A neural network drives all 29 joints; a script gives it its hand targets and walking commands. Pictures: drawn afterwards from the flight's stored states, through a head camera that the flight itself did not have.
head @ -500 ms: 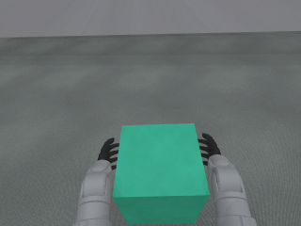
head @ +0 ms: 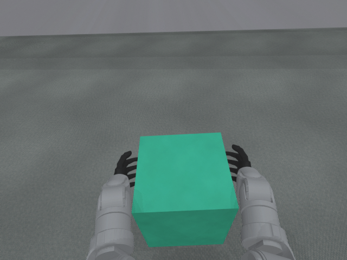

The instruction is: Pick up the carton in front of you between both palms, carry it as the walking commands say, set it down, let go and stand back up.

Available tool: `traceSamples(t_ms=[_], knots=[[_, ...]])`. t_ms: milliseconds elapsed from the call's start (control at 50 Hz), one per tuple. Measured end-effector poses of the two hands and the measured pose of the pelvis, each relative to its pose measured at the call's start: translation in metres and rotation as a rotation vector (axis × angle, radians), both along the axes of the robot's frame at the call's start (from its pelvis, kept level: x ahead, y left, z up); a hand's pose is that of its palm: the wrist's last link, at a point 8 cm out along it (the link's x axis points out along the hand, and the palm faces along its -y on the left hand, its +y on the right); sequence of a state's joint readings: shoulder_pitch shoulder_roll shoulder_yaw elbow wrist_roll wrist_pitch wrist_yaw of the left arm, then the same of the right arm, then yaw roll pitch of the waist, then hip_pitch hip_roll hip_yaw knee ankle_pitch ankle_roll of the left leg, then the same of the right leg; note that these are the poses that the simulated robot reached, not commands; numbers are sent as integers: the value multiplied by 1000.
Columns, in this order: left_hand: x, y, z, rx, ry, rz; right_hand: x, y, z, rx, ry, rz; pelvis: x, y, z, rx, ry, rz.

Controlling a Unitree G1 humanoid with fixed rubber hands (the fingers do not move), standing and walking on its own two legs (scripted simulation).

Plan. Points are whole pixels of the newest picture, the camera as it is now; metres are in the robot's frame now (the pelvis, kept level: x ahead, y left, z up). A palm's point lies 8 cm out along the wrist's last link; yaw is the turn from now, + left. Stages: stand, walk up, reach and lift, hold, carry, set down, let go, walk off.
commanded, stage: set down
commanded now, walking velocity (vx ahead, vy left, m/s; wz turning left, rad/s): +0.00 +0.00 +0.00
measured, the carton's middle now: (183, 192) +0.31 -0.01 -0.04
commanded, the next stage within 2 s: none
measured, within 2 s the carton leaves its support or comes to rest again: neither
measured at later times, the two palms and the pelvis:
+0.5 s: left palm (137, 202) +0.36 +0.15 -0.17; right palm (228, 199) +0.35 -0.15 -0.18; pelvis -0.04 +0.04 -0.10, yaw +0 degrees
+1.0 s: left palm (148, 207) +0.41 +0.14 -0.32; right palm (223, 208) +0.38 -0.16 -0.33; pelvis -0.06 +0.02 -0.24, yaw +2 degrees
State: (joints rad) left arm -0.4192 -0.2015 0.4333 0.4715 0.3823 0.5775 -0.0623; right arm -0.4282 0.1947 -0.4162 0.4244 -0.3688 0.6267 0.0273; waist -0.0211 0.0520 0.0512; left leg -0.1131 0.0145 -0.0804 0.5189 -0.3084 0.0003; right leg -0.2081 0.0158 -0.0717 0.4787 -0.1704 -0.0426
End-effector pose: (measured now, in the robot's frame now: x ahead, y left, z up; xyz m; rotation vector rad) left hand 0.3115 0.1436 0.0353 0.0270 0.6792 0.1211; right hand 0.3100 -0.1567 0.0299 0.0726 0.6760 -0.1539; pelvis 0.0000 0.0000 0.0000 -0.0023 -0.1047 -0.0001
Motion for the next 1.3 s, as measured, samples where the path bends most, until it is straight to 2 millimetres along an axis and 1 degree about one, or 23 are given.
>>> traceSamples(t_ms=[60,120,240,300,360,420,540,680,840,1040,1160,1300], knots=[[10,-1,-18,9,12,-11,7,-1,-19,-4,12,-4,-2,5,-5,0,43,-7],[18,-1,-43,25,24,-33,10,-1,-45,-20,23,-2,-6,11,-11,4,114,-18],[25,-1,-109,33,23,-53,12,-1,-112,-49,23,-2,-17,24,-29,19,301,-36],[28,0,-143,21,13,-45,14,0,-146,-51,12,-7,-22,29,-43,24,403,-34],[33,1,-171,7,-10,-37,18,2,-172,-52,-10,-15,-26,34,-61,24,500,-26],[38,2,-190,-10,-36,-23,25,3,-191,-52,-37,-16,-30,36,-79,23,581,-13],[49,6,-217,-36,-54,15,42,7,-216,-44,-56,-3,-38,36,-112,25,673,0],[66,1,-253,-31,-33,-2,55,1,-251,-36,-35,-20,-47,33,-150,24,749,8],[82,-6,-303,-19,-17,-25,66,-5,-304,-27,-18,-41,-53,25,-194,41,831,8],[99,-4,-368,-10,-4,-45,76,-2,-372,-26,-4,-55,-61,17,-245,45,898,16],[109,-4,-407,-13,6,-64,81,-2,-409,-32,6,-70,-67,18,-273,37,921,20],[121,-6,-451,-14,16,-92,86,-4,-451,-44,17,-89,-73,24,-304,25,937,22]])
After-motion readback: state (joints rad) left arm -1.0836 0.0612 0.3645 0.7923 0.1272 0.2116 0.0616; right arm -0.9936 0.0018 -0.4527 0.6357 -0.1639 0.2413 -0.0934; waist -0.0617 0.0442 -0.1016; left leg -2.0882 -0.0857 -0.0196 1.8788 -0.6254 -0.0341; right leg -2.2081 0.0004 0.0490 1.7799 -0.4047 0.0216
